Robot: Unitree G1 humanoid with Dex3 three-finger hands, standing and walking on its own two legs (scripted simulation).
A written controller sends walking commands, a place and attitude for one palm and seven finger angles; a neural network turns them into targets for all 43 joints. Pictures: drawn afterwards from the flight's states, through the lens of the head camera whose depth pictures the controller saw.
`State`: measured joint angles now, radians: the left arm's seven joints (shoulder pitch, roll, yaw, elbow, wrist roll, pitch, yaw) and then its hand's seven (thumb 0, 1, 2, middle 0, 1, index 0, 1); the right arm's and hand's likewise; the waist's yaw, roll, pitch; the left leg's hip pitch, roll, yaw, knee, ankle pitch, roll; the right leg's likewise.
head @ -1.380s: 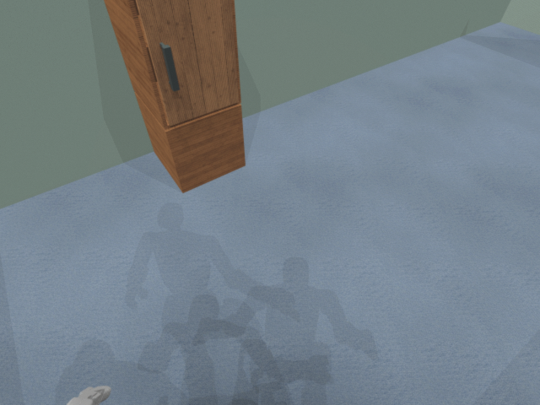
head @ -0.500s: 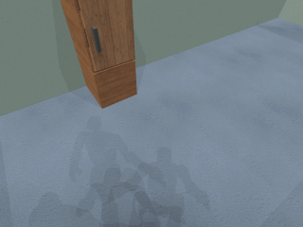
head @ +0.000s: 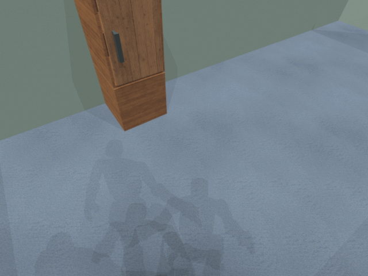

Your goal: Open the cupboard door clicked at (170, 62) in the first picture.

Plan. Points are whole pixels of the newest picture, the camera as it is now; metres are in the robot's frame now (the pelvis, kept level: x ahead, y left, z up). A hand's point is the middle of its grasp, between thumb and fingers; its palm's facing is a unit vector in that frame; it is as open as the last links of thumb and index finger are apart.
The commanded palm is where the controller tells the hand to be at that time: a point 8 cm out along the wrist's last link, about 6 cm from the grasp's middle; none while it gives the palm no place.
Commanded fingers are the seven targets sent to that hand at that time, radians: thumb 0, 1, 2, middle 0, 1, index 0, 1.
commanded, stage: look at it before walking up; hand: left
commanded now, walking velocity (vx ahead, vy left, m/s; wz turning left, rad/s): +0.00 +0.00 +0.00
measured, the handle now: (117, 46) +1.23 +0.44 -0.10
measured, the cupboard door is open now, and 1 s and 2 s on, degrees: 0 0 0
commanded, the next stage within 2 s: walk to a spot facing it in 0.06 s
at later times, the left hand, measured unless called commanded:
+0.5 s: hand out of the picture +0.06 +0.18 -0.19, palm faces -0.09 -0.97 -0.22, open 7.4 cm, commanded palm none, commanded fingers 0.00 0.90 0.90 -0.20 -0.30 -0.20 -0.30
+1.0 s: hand (124, 236) +0.26 +0.19 -0.20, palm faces -0.22 -0.96 -0.17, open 7.4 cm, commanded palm none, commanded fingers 0.00 0.90 0.90 -0.20 -0.30 -0.20 -0.30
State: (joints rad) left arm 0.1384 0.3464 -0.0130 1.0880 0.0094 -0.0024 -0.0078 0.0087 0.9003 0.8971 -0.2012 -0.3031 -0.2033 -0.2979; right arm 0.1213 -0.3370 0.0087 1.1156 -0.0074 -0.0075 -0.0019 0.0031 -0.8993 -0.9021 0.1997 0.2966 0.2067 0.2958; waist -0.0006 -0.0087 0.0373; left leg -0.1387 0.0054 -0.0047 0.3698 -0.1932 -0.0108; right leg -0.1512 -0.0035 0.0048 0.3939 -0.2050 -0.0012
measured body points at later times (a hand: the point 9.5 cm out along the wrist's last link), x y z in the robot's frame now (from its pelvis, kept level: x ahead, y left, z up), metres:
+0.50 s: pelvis +0.05 -0.02 -0.02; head +0.06 -0.04 +0.43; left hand +0.07 +0.23 -0.17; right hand +0.04 -0.28 -0.18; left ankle +0.01 +0.12 -0.74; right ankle +0.02 -0.11 -0.75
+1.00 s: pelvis +0.25 +0.00 -0.02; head +0.28 +0.01 +0.43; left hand +0.28 +0.24 -0.19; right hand +0.30 -0.25 -0.15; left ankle +0.33 +0.08 -0.75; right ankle +0.11 -0.09 -0.65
